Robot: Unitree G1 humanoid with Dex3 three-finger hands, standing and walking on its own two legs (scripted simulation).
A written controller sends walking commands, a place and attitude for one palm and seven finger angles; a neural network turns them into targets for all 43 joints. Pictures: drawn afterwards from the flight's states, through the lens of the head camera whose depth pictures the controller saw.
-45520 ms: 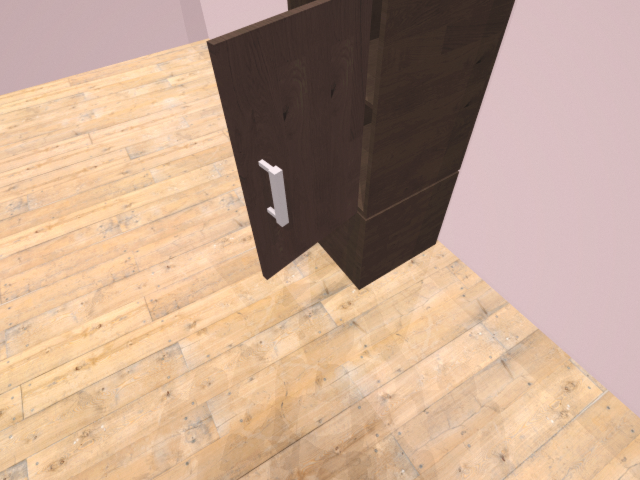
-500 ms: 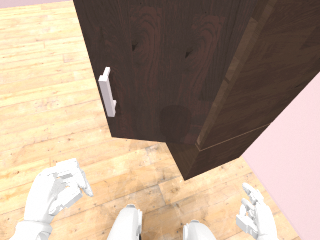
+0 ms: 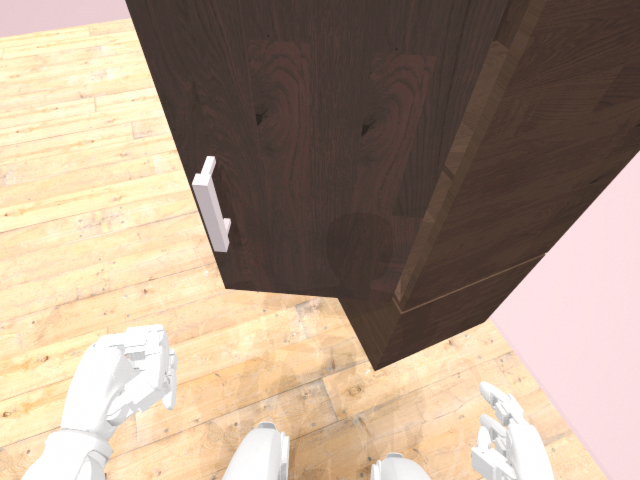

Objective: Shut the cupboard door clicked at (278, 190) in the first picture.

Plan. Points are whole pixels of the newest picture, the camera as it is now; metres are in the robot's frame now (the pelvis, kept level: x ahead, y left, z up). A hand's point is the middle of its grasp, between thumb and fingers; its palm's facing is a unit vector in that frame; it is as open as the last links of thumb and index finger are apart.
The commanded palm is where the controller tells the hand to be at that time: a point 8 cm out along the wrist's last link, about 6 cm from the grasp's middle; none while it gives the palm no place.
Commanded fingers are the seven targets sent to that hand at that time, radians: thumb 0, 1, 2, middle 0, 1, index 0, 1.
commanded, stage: raise the hand and make a fist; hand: left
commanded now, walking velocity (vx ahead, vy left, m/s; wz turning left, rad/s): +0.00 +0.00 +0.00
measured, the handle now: (215, 206) +0.46 +0.18 +0.05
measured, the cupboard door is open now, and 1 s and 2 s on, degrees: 62 62 62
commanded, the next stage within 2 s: bring the fist close to the handle in 0.24 s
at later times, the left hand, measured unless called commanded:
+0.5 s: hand (188, 367) +0.23 +0.16 +0.06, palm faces -0.02 -1.00 -0.07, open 3.1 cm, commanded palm +0.23 +0.21 +0.05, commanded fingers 0.00 0.90 0.90 -1.30 -1.50 -1.30 -1.50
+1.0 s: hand (220, 317) +0.30 +0.14 +0.04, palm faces -0.08 -1.00 -0.04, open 3.1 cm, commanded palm +0.29 +0.20 +0.05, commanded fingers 0.00 0.90 0.90 -1.30 -1.50 -1.30 -1.50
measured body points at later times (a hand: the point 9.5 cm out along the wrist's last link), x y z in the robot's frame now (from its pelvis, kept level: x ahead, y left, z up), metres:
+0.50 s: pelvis +0.01 -0.02 -0.01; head +0.07 -0.03 +0.44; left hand +0.23 +0.22 +0.06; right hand +0.20 -0.26 -0.08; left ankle +0.06 +0.10 -0.64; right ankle +0.00 -0.14 -0.64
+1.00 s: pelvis +0.00 -0.02 +0.00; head +0.08 -0.02 +0.44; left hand +0.29 +0.20 +0.05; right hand +0.16 -0.27 -0.09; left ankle +0.06 +0.10 -0.64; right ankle +0.00 -0.14 -0.64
